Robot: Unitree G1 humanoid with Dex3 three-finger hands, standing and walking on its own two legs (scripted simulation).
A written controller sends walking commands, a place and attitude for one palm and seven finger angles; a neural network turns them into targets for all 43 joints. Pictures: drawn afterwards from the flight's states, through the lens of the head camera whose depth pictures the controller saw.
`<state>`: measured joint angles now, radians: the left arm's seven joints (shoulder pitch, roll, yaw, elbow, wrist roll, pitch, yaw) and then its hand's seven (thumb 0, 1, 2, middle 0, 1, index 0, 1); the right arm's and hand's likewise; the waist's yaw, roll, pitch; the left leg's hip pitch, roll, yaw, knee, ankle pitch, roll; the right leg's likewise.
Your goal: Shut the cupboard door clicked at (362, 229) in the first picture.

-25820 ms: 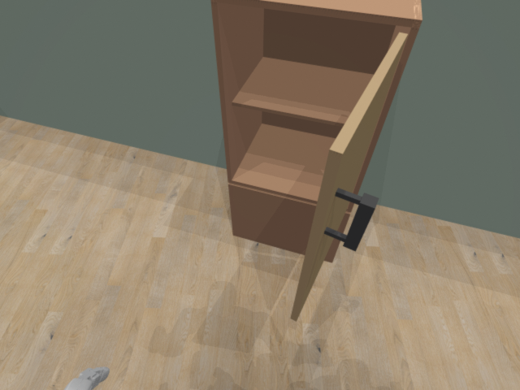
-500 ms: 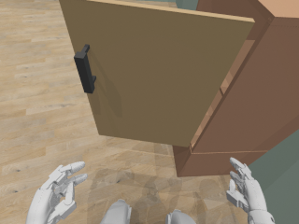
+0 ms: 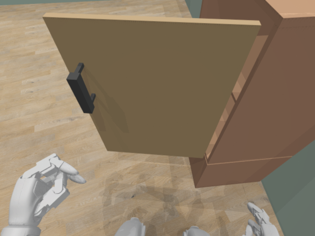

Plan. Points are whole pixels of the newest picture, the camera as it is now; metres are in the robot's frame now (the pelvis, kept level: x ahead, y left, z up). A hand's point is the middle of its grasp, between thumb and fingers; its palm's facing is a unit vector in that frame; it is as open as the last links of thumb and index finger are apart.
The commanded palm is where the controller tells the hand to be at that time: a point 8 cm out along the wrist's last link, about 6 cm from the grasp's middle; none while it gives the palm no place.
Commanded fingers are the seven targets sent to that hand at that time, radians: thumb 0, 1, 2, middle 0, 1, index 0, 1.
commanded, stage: raise the hand and make a fist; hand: left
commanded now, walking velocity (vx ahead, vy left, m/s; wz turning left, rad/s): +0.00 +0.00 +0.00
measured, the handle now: (84, 88) +0.45 +0.23 +0.12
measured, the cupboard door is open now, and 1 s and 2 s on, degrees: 80 80 80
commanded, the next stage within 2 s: bring the fist close to the handle in 0.94 s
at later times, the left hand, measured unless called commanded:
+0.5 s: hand (66, 180) +0.21 +0.20 +0.10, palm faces -0.04 -1.00 -0.04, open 3.1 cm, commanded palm +0.19 +0.26 +0.12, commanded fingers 0.00 0.90 0.90 -1.30 -1.50 -1.30 -1.50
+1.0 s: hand (68, 167) +0.23 +0.19 +0.12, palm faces +0.00 -1.00 -0.05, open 3.1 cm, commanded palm +0.20 +0.24 +0.12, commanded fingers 0.00 0.90 0.90 -1.30 -1.50 -1.30 -1.50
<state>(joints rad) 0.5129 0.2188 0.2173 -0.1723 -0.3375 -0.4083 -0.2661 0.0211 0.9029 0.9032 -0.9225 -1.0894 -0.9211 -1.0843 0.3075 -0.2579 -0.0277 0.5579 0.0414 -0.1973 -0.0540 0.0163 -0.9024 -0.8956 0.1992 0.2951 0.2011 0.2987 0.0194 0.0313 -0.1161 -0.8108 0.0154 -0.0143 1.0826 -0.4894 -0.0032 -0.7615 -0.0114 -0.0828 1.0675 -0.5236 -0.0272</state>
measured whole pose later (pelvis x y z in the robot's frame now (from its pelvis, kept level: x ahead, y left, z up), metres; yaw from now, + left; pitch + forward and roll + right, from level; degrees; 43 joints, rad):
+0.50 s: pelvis -0.01 +0.02 +0.02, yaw +0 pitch +7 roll -2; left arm 0.37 0.28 0.12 -0.15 -0.28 -0.19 -0.24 0.02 0.90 0.90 -1.29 -1.48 -1.29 -1.48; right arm 0.26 -0.23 0.08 0.47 0.05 -0.20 -0.06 0.01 -0.90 -0.90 0.20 0.30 0.21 0.30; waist 0.02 0.03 -0.07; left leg -0.65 0.01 -0.01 0.96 -0.43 0.03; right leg -0.59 -0.01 -0.08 0.91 -0.44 0.00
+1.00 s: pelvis +0.00 +0.00 +0.03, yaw +0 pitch +7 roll -1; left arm 0.33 0.25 0.18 -0.12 -0.31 -0.25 -0.26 0.02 0.90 0.90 -1.30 -1.50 -1.30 -1.50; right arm 0.27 -0.27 0.04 0.53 0.05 -0.21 -0.04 0.01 -0.90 -0.90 0.20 0.30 0.20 0.30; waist 0.02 0.05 -0.08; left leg -0.62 0.02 -0.02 0.93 -0.43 0.00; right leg -0.56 0.00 -0.09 0.90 -0.45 -0.02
